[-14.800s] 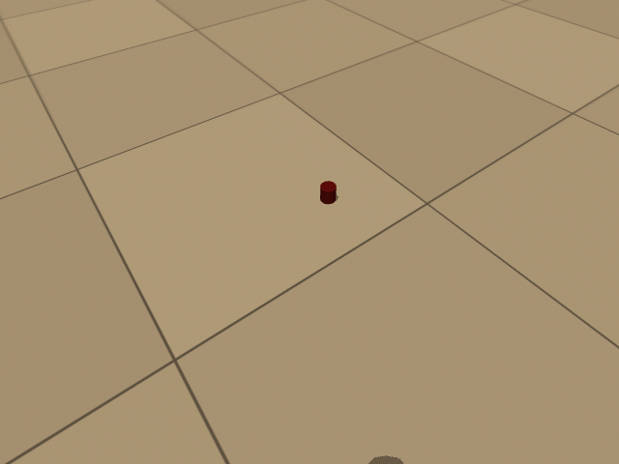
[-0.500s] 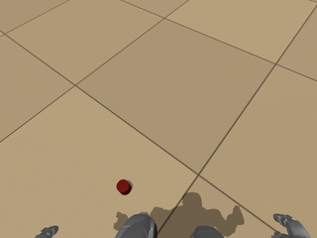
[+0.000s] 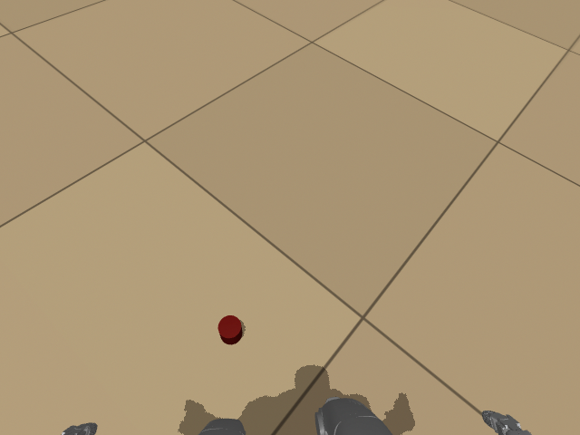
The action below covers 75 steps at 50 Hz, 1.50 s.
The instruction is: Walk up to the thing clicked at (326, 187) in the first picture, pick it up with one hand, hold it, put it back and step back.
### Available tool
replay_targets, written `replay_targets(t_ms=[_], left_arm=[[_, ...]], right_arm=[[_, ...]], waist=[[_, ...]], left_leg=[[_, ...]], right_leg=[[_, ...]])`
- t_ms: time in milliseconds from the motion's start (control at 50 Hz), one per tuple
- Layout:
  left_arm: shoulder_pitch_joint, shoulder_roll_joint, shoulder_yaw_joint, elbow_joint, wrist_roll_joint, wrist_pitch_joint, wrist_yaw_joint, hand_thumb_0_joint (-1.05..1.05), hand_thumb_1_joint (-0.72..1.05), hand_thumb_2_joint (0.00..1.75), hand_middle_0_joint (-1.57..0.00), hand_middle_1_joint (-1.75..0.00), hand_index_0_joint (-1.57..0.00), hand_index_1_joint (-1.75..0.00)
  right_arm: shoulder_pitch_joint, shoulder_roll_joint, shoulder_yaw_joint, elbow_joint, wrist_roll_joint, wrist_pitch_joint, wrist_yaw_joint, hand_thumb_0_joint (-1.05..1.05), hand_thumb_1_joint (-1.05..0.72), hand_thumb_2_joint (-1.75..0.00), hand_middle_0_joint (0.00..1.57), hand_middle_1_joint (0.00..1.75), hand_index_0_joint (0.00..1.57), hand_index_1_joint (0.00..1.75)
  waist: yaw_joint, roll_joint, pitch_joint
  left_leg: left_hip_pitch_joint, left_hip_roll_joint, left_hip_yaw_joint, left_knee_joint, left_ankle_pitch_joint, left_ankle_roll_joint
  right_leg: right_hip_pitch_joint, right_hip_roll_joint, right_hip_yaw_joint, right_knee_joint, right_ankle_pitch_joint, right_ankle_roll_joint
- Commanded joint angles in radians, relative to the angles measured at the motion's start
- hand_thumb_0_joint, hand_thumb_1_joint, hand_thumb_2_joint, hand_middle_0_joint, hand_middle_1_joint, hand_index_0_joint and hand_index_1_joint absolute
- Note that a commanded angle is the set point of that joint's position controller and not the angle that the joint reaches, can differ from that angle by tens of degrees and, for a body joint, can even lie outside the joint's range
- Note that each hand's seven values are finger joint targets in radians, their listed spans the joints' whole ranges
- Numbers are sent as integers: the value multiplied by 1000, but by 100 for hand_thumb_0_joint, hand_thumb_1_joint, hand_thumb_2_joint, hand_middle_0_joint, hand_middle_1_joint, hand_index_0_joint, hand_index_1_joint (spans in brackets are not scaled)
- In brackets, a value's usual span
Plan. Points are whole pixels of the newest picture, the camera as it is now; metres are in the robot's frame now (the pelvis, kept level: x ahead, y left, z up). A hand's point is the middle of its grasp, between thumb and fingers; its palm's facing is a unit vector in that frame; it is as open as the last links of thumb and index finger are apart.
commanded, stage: walk up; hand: left
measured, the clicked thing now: (230, 330) +0.45 +0.16 -0.72
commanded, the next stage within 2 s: stand in 1.82 s
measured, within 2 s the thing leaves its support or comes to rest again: neither
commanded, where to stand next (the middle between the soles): +0.05 -0.06 m, yaw -2 degrees
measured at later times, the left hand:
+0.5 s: hand out of the picture +0.05 +0.20 -0.13, palm faces +0.00 -0.93 -0.37, open 7.4 cm
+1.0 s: hand out of the picture +0.08 +0.20 -0.13, palm faces +0.02 -0.94 -0.34, open 7.4 cm
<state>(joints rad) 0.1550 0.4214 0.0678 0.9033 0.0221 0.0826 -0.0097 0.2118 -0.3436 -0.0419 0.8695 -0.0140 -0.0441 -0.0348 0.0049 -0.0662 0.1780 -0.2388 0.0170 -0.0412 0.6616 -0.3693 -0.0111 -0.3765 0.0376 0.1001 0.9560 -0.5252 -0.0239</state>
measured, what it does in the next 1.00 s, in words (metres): steps on the spot: right foot, then left foot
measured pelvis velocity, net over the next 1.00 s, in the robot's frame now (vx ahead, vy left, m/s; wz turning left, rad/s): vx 0.00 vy -0.05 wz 0.00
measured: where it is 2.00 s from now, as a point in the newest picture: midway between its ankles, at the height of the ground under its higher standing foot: outside the picture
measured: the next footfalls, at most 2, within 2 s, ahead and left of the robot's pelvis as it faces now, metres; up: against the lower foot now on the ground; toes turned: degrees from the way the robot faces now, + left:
right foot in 0.18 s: +0.04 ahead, -0.17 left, +0.00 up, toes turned -1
left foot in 0.52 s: +0.04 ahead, +0.07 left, +0.00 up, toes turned -1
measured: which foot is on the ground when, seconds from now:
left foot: down 0.00-0.20, up 0.22-0.50, down 0.52-1.00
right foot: up 0.00-0.16, down 0.18-1.00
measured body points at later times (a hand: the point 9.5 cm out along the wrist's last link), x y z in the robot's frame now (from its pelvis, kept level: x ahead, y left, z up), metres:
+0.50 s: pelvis -0.03 -0.07 +0.00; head -0.01 -0.08 +0.45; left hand +0.05 +0.25 -0.11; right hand +0.01 -0.39 -0.13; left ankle -0.01 +0.07 -0.71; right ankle +0.00 -0.17 -0.72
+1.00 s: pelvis +0.00 -0.05 +0.02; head +0.00 -0.05 +0.47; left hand +0.08 +0.25 -0.10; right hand +0.11 -0.35 -0.10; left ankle +0.00 +0.07 -0.72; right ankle +0.00 -0.17 -0.72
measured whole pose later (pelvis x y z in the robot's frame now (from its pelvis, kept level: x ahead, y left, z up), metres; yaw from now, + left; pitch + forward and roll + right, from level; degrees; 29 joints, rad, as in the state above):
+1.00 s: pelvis +0.00 -0.05 +0.02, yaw +0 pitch -3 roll +0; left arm 0.11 0.35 0.01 1.08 -0.01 -0.02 -0.01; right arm 0.09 -0.35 0.00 1.04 0.00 -0.03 0.00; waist 0.02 0.00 0.06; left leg -0.13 0.00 -0.02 0.40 -0.22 0.00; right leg -0.13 0.00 -0.01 0.38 -0.20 0.00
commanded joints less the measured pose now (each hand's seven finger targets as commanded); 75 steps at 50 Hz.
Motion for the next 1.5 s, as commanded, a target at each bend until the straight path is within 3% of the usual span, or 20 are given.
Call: replay_targets(t_ms=[0, 80, 140, 160, 180, 200, 220, 280, 340, 420, 480, 500, 520, 540, 560, 640, 820, 1020, 1340, 1480], left_arm=[[-30, 184, 62, -124, 18, -30, -6, 0, 90, 90, -20, -30, -20, -30], [3, 174, 74, -127, 14, -38, -27, 0, 90, 90, -20, -30, -20, -30], [156, 149, 82, -75, 9, -54, -27, 0, 90, 90, -20, -30, -20, -30], [197, 204, 100, -61, 14, -68, -19, 0, 90, 90, -20, -30, -20, -30], [154, 287, 108, -95, 27, -85, -14, 0, 90, 90, -20, -30, -20, -30], [81, 289, 98, -119, 22, -83, -13, 0, 90, 90, -20, -30, -20, -30], [28, 306, 97, -129, 20, -78, -12, 0, 90, 90, -20, -30, -20, -30], [-29, 220, 79, -135, 13, -90, -5, 0, 90, 90, -20, -30, -20, -30], [20, 220, 76, -117, 12, -103, -2, 0, 90, 90, -20, -30, -20, -30], [42, 219, 68, -108, 3, -110, -2, 0, 90, 90, -20, -30, -20, -30], [-25, 194, 44, -106, -16, -101, -4, 0, 90, 90, -20, -30, -20, -30], [-24, 163, 29, -105, -20, -101, -3, 0, 90, 90, -20, -30, -20, -30], [-17, 135, 14, -100, -25, -101, -3, 0, 90, 90, -20, -30, -20, -30], [2, 114, 9, -85, -34, -100, -5, 0, 90, 90, -20, -30, -20, -30], [19, 134, 17, -48, -36, -96, -3, 0, 90, 90, -20, -30, -20, -30], [-19, 168, 15, -11, -21, -118, -1, 0, 90, 90, -20, -30, -20, -30], [-52, 150, -6, 80, -28, -128, 8, 0, 90, 90, -20, -30, -20, -30], [-98, 132, -17, 143, -25, -126, 13, 0, 90, 90, -20, -30, -20, -30], [-118, 134, -21, 182, -16, -118, 12, 0, 90, 90, -20, -30, -20, -30], [-103, 131, -20, 193, -15, -116, 13, 0, 90, 90, -20, -30, -20, -30]], right_arm=[[107, -356, -115, -56, -2, -15, -39, 0, -90, -90, 20, 30, 20, 30], [55, -350, -105, -98, -8, -12, -33, 0, -90, -90, 20, 30, 20, 30], [-40, -326, -86, -122, -6, 4, -20, 0, -90, -90, 20, 30, 20, 30], [-6, -259, -64, -118, -1, 14, -17, 0, -90, -90, 20, 30, 20, 30], [27, -191, -39, -133, 8, 20, -21, 0, -90, -90, 20, 30, 20, 30], [5, -260, -57, -109, 4, 29, -33, 0, -90, -90, 20, 30, 20, 30], [5, -299, -69, -89, 1, 24, -31, 0, -90, -90, 20, 30, 20, 30], [84, -274, -58, -22, 12, 18, -10, 0, -90, -90, 20, 30, 20, 30], [91, -260, -45, -10, 0, 17, 6, 0, -90, -90, 20, 30, 20, 30], [68, -255, -36, 0, -6, 8, 16, 0, -90, -90, 20, 30, 20, 30], [109, -235, -37, 37, -8, -4, 19, 0, -90, -90, 20, 30, 20, 30], [98, -234, -38, 37, -11, -9, 17, 0, -90, -90, 20, 30, 20, 30], [71, -259, -42, 28, -17, -11, 15, 0, -90, -90, 20, 30, 20, 30], [2, -292, -41, 5, -17, -16, 16, 0, -90, -90, 20, 30, 20, 30], [-48, -304, -36, 1, -10, -16, 21, 0, -90, -90, 20, 30, 20, 30], [-37, -235, -10, 42, -1, -5, 30, 0, -90, -90, 20, 30, 20, 30], [-80, -228, -5, 99, 16, -11, 25, 0, -90, -90, 20, 30, 20, 30], [-155, -218, -8, 144, 11, -1, 27, 0, -90, -90, 20, 30, 20, 30], [-171, -212, -2, 197, 4, 4, 31, 0, -90, -90, 20, 30, 20, 30], [-164, -216, -6, 208, 2, 4, 31, 0, -90, -90, 20, 30, 20, 30]], waist=[[-44, 209, -152], [-21, 235, -170], [72, 229, -213], [89, 30, -215], [52, -202, -159], [56, -62, -166], [41, -65, -115], [-1, -35, -72], [23, -72, -86], [28, -99, -127], [-18, -52, -164], [-21, -20, -170], [-13, 54, -177], [14, 122, -166], [38, 115, -159], [11, 107, -123], [0, 73, -225], [1, 60, -240], [2, 76, -185], [2, 75, -182]], left_leg=[[179, 317, -296, -154, 657, 260], [49, 276, -227, -126, 530, 234], [-97, 169, -99, 18, 342, 150], [-188, 66, -25, 231, 159, 93], [-379, -61, 1, 375, -234, 35], [-297, -30, -77, 426, -276, 28], [-209, -7, -80, 436, -270, 26], [-225, -5, -88, 384, -143, 31], [-222, -5, -64, 253, -129, 19], [-148, 7, -21, 62, -124, 21], [75, -23, 18, -161, 73, 41], [114, -13, -28, -224, 151, 48], [144, 65, -151, -258, 154, 72], [86, 160, -295, -325, 67, 114], [-44, 213, -325, -339, -90, 157], [-53, 62, -110, -278, 32, 61], [111, 102, -83, -290, 378, 55], [154, 110, -68, -341, 424, 49], [99, 101, -74, -433, 214, 40], [109, 100, -76, -430, 212, 41]], right_leg=[[-133, -48, 12, -1, 12, 1], [1, -54, -64, -117, 36, -9], [264, -23, -112, -435, 225, -41], [344, -80, 33, -542, 230, -42], [328, -290, 414, -639, 267, -100], [189, -388, 499, -679, 84, -215], [31, -414, 508, -695, -13, -258], [86, -245, 231, -640, -24, -166], [126, -242, 237, -654, -58, -171], [170, -286, 221, -618, 144, -184], [61, -245, 117, -526, 268, -131], [45, -217, 95, -494, 298, -96], [-8, -182, 75, -461, 293, -60], [-3, -110, 27, -438, 210, -19], [123, -74, -30, -424, 112, -10], [177, -155, 77, -570, 199, -52], [268, -159, 9, -592, 545, -27], [309, -164, -8, -639, 579, -6], [304, -153, 1, -696, 427, 5], [285, -148, -4, -696, 415, 5]])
